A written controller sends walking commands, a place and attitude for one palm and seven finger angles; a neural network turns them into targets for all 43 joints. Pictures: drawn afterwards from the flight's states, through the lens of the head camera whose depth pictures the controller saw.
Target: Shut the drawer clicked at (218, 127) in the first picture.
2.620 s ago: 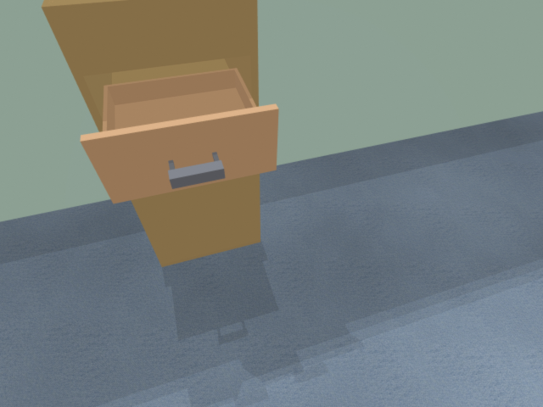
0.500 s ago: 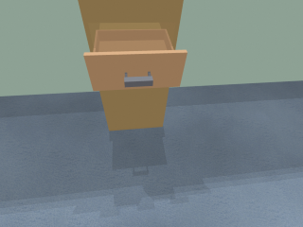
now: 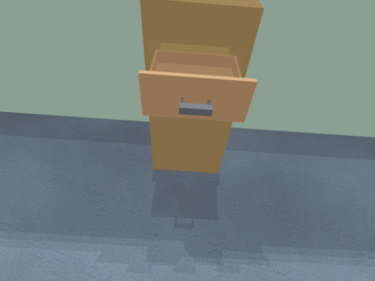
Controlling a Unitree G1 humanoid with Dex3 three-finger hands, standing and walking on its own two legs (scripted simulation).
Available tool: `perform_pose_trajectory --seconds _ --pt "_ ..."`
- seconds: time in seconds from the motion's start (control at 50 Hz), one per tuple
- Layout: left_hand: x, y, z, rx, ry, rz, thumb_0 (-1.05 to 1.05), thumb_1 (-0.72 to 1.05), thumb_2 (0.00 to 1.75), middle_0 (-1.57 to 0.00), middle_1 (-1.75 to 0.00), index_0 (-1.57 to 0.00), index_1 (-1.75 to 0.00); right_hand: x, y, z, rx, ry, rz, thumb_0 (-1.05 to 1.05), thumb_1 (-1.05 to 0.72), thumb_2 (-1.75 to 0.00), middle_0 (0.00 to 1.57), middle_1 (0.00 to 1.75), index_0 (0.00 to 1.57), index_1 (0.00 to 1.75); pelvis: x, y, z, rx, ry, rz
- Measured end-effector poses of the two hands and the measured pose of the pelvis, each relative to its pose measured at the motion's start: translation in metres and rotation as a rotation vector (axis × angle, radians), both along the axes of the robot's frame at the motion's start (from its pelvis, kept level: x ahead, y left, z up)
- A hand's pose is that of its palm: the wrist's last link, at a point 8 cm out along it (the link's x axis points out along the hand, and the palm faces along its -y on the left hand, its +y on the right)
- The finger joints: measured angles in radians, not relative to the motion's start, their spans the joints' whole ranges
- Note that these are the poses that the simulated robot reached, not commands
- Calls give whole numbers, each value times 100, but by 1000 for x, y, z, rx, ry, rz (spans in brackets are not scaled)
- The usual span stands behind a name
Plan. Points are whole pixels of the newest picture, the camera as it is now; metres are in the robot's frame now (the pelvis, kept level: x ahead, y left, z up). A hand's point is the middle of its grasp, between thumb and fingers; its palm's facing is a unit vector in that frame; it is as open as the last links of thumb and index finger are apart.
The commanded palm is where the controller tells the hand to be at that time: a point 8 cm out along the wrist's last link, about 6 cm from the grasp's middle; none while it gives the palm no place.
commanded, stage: take the last steps up to it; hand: left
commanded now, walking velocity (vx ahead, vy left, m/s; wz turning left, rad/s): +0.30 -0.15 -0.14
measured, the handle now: (195, 105) +0.66 +0.03 +0.00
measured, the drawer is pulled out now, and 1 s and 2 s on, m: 0.24 0.24 0.24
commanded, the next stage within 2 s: come to a stop and stand still in 0.78 s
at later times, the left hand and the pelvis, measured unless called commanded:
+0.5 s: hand (160, 269) +0.19 +0.08 -0.17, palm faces +0.00 -0.98 -0.20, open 7.4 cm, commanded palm none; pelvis +0.12 -0.10 +0.00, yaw -2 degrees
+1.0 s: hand (176, 235) +0.28 +0.05 -0.17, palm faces +0.04 -0.99 -0.12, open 7.4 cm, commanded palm none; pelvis +0.28 -0.12 +0.02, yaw -2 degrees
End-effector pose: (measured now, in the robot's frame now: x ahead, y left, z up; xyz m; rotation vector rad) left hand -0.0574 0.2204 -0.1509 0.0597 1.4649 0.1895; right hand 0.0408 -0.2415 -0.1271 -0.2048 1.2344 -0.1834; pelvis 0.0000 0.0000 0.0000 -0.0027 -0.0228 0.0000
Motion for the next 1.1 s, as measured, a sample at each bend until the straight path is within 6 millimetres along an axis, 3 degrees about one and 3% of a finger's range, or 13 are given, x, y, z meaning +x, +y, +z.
perform_pose_trajectory --seconds 0.08,0.16,0.28,0.38,0.42,0.46,0.58,0.7,0.78,0.82,0.9,1.0,1.1 --pt "2 -2 2 -32 83 -34 1 91 90 -20 -30 -20 -30 -16 10 6 11 20 -48 1 -91 -90 20 30 20 30 11 -4 7 10 -3 -33" --pt "36 -6 8 -31 49 -49 1 91 90 -20 -30 -20 -30 -43 11 8 32 120 -97 1 -90 -90 20 30 20 30 26 -14 12 8 4 -44" --pt "121 -26 13 2 -50 -111 1 91 90 -20 -30 -19 -30 -70 -6 1 73 266 -182 1 -90 -90 20 30 20 30 54 -41 10 13 15 -60" --pt "204 -57 7 56 -183 -160 1 91 90 -20 -30 -20 -30 -67 -43 -20 104 360 -220 1 -90 -90 20 30 20 30 88 -80 -10 18 20 -54" --pt "224 -69 9 69 -231 -151 1 91 90 -20 -30 -20 -30 -50 -61 -24 100 375 -204 1 -90 -90 20 30 20 30 98 -91 -11 5 14 -45" --pt "236 -81 12 67 -244 -140 0 91 90 -20 -30 -20 -30 -19 -78 -21 82 339 -184 1 -91 -90 20 30 20 30 110 -98 -6 -1 15 -42" --pt "247 -107 15 44 -195 -116 0 93 90 -20 -30 -20 -30 104 -113 -2 26 97 -119 1 -91 -90 19 30 19 30 150 -112 7 -22 21 -29" --pt "246 -122 1 -23 -104 -72 1 92 90 -20 -30 -20 -30 219 -111 13 14 -79 -32 1 -91 -90 19 30 19 30 194 -115 6 -45 11 -33" --pt "247 -124 -16 -64 -24 -39 1 92 90 -20 -30 -20 -30 275 -96 12 4 -153 13 1 -91 -90 19 30 19 30 227 -109 -4 -46 -10 -39" --pt "254 -124 -17 -74 11 -47 1 91 90 -20 -30 -20 -30 287 -90 13 6 -164 14 1 -91 -90 19 30 19 30 239 -107 -4 -34 -17 -49" --pt "287 -120 -7 -67 2 -59 1 91 90 -20 -30 -20 -30 287 -92 18 -10 -130 -45 -1 -94 -90 20 30 20 30 260 -108 6 -23 -11 -50" --pt "336 -120 4 -28 -61 -58 1 91 90 -20 -30 -20 -30 276 -108 20 -29 -10 -50 -2 -95 -90 20 30 20 30 282 -115 15 -21 -1 -37" --pt "374 -131 9 17 -96 -77 1 92 90 -20 -30 -20 -30 264 -117 8 14 99 -81 0 -93 -90 20 30 20 30 296 -135 14 -9 -10 -26"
